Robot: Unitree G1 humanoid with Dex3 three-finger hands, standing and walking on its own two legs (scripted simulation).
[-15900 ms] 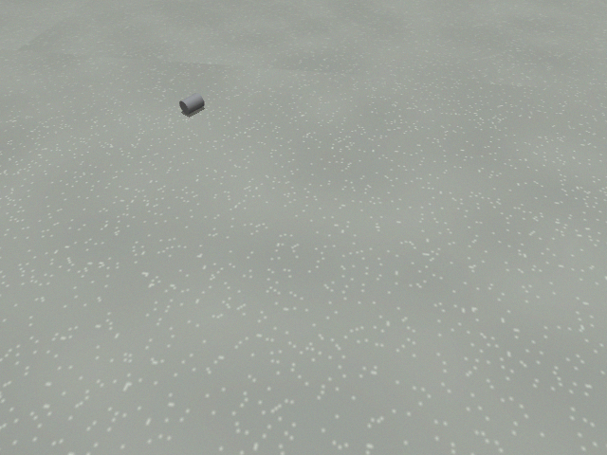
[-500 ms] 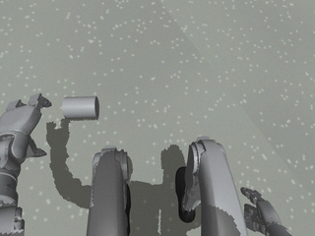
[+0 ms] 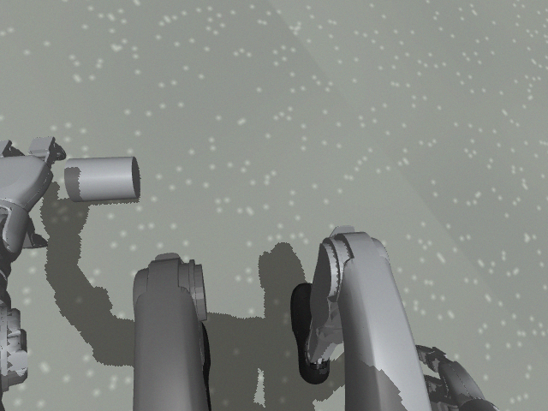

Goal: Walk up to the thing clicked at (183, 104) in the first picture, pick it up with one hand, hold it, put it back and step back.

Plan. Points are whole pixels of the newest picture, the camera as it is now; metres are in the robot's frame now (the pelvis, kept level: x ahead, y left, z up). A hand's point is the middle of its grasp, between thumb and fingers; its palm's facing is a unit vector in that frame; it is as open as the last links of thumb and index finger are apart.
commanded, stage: rise first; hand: left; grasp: from above
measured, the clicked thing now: (105, 179) +0.50 +0.27 -0.33
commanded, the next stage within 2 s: approach in 0.68 s
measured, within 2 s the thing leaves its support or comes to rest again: neither
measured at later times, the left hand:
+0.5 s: hand (44, 199) +0.43 +0.32 -0.20, palm faces -0.48 -0.04 -0.88, open 13.9 cm
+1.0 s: hand (66, 184) +0.46 +0.29 -0.21, palm faces -0.47 -0.02 -0.88, open 13.9 cm
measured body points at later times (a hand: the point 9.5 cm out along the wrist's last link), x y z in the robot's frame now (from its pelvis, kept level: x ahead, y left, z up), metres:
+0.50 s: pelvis +0.01 +0.00 -0.02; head +0.26 +0.07 +0.35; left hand +0.45 +0.32 -0.14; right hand +0.08 -0.29 -0.12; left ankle +0.07 +0.11 -0.33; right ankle +0.12 -0.14 -0.33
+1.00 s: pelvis +0.01 +0.00 -0.03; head +0.26 +0.07 +0.34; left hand +0.48 +0.29 -0.16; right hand +0.06 -0.29 -0.13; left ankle +0.07 +0.11 -0.33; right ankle +0.12 -0.14 -0.33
